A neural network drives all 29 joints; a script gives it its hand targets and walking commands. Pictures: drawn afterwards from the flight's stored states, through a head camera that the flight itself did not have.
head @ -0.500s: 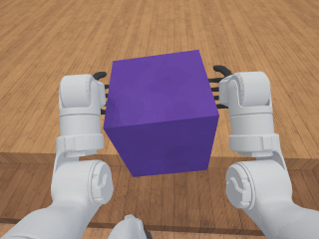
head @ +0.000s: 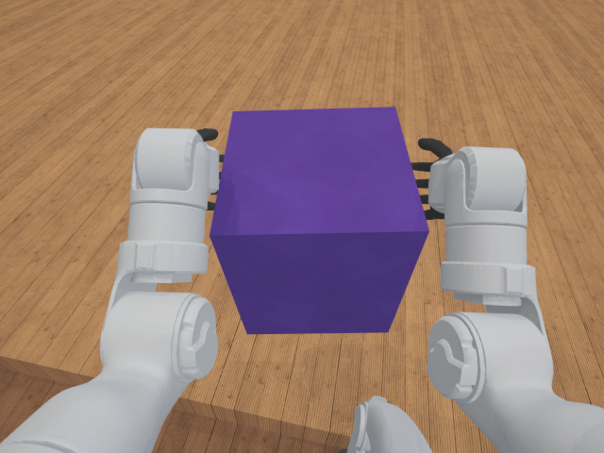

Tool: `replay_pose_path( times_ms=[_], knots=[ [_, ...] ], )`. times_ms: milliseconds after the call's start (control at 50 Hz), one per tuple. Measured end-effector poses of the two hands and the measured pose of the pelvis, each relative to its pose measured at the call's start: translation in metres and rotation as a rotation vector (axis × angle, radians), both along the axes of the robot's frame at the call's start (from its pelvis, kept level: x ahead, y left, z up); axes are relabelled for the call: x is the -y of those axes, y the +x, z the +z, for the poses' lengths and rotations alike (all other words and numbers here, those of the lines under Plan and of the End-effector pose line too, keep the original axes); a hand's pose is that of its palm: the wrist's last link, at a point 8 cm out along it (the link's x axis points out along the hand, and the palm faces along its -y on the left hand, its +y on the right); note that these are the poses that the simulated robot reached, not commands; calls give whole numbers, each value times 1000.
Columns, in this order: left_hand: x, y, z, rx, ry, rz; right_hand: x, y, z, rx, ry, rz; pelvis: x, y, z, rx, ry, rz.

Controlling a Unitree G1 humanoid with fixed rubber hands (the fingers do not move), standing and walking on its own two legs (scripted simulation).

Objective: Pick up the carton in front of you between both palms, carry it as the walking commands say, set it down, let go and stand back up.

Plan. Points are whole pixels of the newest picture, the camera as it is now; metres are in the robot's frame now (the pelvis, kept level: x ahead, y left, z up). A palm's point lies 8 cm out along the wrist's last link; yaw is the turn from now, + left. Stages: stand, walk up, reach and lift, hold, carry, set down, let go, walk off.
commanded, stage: carry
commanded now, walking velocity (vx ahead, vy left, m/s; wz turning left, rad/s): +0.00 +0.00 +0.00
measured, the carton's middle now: (315, 229) +0.39 +0.02 +0.10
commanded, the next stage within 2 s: none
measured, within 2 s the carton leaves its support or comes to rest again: neither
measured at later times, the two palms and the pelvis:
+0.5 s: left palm (225, 41) +0.53 +0.16 +0.29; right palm (450, 58) +0.53 -0.13 +0.29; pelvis +0.14 +0.01 +0.09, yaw +1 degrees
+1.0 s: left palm (229, 91) +0.50 +0.15 +0.24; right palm (445, 110) +0.50 -0.14 +0.23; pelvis +0.14 +0.00 +0.09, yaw +0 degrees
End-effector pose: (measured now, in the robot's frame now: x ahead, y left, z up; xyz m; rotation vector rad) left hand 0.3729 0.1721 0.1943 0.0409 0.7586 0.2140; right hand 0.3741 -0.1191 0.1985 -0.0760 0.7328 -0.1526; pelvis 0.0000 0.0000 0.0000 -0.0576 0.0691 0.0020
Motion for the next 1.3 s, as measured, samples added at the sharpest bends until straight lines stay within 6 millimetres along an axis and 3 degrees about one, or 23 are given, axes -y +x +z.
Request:
replay_pose_path(
  times_ms=[40, 80, 140, 240, 360, 480, 640, 800, 1300],
  knots=[
    [3, 18, -1, -40, 21, 32, 3, 29, -5, -43, 18, 25, 9, 24, 9, 7, -2, 0],
    [7, 31, -3, -72, 45, 55, 6, 51, -11, -78, 43, 40, 13, 34, 23, 18, -6, 3],
    [9, 45, 0, -110, 47, 76, 8, 71, -11, -118, 74, 41, 14, 45, 50, 21, 5, 7],
    [12, 77, 31, -46, 19, 98, 11, 102, 23, -50, 85, 21, 15, 66, 81, 21, 41, 21],
    [16, 124, 80, 81, -1, 72, 16, 134, 70, 77, 90, -12, 4, 102, 92, -4, 60, 21],
    [17, 159, 94, 53, -3, -3, 16, 151, 89, 48, 23, -43, -9, 137, 93, -10, 79, 13],
    [10, 152, 66, -73, 17, 7, 9, 149, 59, -83, 13, -15, -7, 159, 95, 12, 61, 5],
    [12, 136, 36, -84, 28, 15, 11, 137, 27, -96, 6, 6, -4, 154, 94, 34, 59, 6],
    [26, 102, 43, -39, 46, -23, 24, 97, 35, -54, -8, -6, 0, 125, 95, 59, 57, -3]
  ],
)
